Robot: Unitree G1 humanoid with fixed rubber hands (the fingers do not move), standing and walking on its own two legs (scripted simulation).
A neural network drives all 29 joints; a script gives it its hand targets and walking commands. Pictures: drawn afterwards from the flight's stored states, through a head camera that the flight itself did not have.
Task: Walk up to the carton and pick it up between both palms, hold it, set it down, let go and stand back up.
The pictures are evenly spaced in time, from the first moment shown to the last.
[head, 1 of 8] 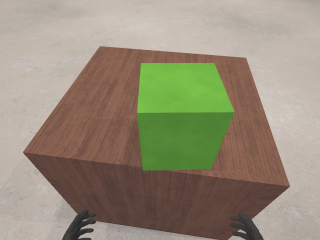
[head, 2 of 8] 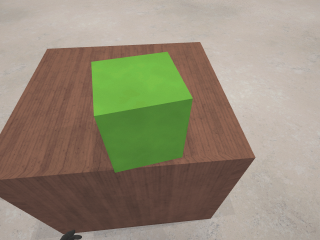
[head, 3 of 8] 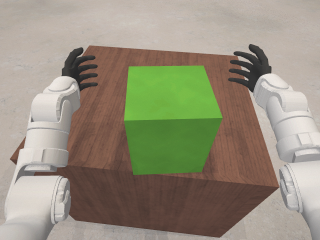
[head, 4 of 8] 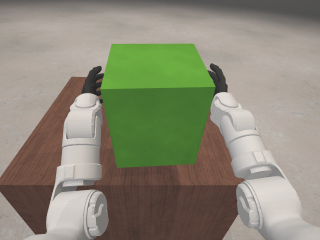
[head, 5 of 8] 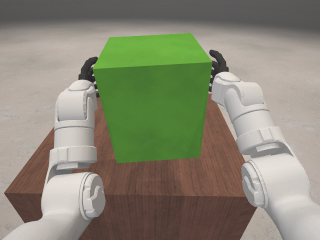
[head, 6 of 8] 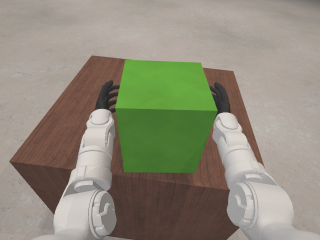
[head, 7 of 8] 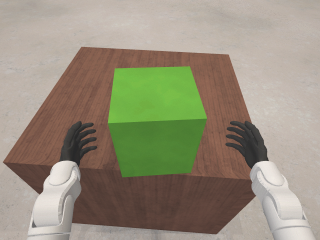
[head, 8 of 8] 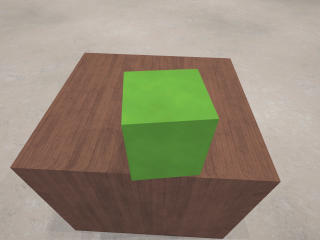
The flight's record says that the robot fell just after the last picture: no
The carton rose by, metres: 0.23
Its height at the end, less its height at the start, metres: +0.00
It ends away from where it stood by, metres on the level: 0.02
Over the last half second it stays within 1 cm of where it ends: yes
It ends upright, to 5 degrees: yes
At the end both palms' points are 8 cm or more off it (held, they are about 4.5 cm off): yes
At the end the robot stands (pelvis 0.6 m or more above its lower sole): yes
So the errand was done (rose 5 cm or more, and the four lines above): yes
